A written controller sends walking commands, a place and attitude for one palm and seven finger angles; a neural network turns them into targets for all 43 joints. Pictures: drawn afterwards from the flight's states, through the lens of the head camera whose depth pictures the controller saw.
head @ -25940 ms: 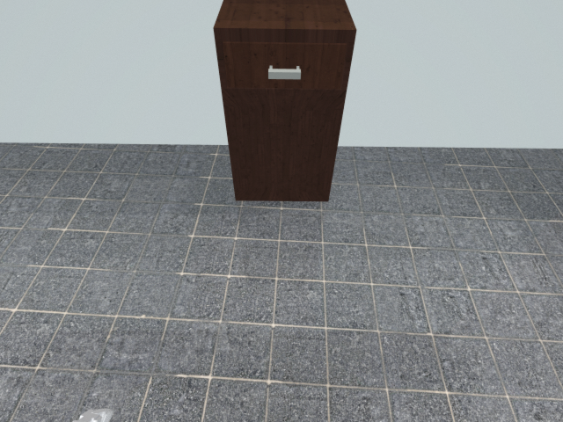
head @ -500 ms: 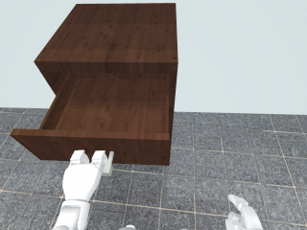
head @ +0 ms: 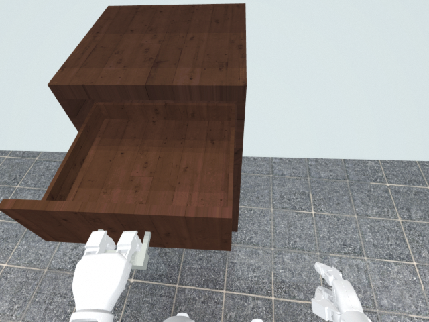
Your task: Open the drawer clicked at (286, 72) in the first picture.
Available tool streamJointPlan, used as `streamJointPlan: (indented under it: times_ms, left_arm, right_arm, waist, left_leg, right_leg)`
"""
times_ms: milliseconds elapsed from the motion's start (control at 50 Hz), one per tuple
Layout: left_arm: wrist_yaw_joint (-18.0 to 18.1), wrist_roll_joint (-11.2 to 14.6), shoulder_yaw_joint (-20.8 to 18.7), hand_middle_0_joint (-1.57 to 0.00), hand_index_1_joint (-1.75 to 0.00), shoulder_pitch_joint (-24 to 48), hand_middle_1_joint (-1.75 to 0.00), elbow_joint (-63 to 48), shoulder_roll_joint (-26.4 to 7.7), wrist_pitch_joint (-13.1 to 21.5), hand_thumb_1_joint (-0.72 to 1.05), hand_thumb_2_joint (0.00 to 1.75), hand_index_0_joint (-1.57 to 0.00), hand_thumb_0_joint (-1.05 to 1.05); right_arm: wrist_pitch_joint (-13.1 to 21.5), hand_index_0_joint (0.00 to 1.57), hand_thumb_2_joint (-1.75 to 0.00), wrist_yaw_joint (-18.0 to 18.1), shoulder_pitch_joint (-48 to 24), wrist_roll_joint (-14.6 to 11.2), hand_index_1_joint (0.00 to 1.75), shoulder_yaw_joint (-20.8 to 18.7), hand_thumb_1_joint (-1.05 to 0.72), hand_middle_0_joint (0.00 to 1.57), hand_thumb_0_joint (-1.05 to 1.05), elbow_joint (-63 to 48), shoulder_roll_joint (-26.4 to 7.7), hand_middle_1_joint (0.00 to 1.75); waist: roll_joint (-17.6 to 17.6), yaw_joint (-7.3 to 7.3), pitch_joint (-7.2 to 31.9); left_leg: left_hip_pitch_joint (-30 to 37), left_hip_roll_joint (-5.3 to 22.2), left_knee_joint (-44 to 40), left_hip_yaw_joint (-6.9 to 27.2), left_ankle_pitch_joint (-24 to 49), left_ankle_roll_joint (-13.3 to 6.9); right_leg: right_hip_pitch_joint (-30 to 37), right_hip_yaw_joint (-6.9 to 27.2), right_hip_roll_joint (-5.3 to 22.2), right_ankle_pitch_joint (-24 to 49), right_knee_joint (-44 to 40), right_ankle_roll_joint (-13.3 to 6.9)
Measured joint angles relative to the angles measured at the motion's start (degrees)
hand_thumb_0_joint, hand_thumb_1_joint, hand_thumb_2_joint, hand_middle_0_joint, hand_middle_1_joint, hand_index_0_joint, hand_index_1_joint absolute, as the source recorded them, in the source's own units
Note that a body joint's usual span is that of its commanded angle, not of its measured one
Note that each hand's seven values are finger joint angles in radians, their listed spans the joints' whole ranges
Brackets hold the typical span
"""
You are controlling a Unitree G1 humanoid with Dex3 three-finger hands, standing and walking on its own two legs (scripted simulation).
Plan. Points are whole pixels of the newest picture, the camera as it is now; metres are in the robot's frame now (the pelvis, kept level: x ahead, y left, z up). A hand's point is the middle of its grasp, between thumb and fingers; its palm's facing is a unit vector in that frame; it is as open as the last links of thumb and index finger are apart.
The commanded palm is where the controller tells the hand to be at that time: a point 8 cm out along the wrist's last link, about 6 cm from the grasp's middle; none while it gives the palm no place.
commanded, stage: pull the drawer open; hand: left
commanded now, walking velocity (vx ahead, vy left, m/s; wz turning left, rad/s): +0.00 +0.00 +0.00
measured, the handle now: (120, 247) +0.26 +0.20 -0.01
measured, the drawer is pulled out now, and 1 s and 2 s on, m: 0.30 0.30 0.30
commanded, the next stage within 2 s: open the thumb to release the handle in 0.24 s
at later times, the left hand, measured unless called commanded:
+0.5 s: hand (119, 278) +0.21 +0.20 -0.03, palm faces +0.05 -0.08 -1.00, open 6.2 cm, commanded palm +0.18 +0.21 +0.02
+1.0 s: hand (117, 279) +0.21 +0.20 -0.03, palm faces +0.02 -0.10 -0.99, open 13.5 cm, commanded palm +0.18 +0.21 +0.02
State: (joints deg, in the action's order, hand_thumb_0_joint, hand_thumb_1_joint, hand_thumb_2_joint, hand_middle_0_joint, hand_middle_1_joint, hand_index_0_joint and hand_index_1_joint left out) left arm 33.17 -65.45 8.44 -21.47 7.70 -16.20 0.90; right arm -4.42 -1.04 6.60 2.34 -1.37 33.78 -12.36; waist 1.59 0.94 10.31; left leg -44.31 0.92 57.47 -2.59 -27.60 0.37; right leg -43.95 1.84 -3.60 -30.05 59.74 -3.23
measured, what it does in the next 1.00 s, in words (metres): stands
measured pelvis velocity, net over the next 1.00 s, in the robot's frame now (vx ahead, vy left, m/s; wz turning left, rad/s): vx -0.02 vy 0.00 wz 0.02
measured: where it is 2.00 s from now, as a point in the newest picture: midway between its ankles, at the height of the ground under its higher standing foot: outside the picture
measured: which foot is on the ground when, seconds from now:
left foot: down 0.00-1.00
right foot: down 0.00-1.00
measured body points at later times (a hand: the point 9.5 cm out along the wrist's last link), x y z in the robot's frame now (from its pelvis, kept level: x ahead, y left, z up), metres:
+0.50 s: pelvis +0.00 -0.01 -0.01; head +0.06 -0.04 +0.43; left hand +0.20 +0.20 +0.02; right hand +0.20 -0.23 -0.13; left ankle +0.00 +0.13 -0.67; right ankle -0.01 -0.09 -0.67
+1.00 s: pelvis -0.02 +0.00 +0.00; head +0.02 -0.03 +0.44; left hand +0.20 +0.20 +0.02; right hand +0.18 -0.23 -0.11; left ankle +0.00 +0.13 -0.67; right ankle -0.01 -0.09 -0.67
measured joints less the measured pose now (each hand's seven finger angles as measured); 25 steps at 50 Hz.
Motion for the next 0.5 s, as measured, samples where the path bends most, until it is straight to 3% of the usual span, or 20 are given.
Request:
streamJointPlan:
  times_ms: [340,380,500]
  left_arm:
    - [0.0,1.1,-2.6,-0.27,-1.33,-4.1,-1.34,-4.5,-0.7,2.1,0.68,0.73,-0.40,0.04]
    - [0.9,0.6,-1.5,-0.28,-1.33,-3.2,-1.34,-4.0,-0.8,0.9,0.68,0.74,-0.40,0.03]
    - [2.7,0.0,0.6,-0.32,-1.32,1.5,-1.34,-1.5,0.7,-1.1,0.62,0.76,-0.40,0.02]
  right_arm:
    - [0.2,0.20,-0.90,-0.6,-0.4,0.4,0.30,0.7,-0.91,0.20,0.01,-1.6,0.1,0.30]
    - [0.4,0.20,-0.90,-0.5,-0.4,0.8,0.30,0.3,-0.91,0.20,0.01,-1.3,-0.2,0.30]
    - [0.3,0.20,-0.90,1.1,-0.6,0.5,0.30,-0.6,-0.91,0.20,0.01,1.3,-0.7,0.30]
  waist:
    - [-0.4,-0.25,0.5]
    - [0.1,-0.28,0.4]
    - [0.4,1.40,-0.1]
  left_leg:
    - [-2.3,0.3,2.2,-0.5,-1.4,0.4]
    - [-2.9,0.0,2.6,0.2,-1.4,0.4]
    - [-4.1,-0.7,3.2,1.3,-0.9,0.4]
  right_leg:
    - [-2.8,0.5,-0.3,-1.6,2.9,-0.4]
    - [-3.1,-0.2,0.0,-1.7,3.0,-0.4]
    - [-3.7,-1.4,0.6,-1.7,3.4,-0.4]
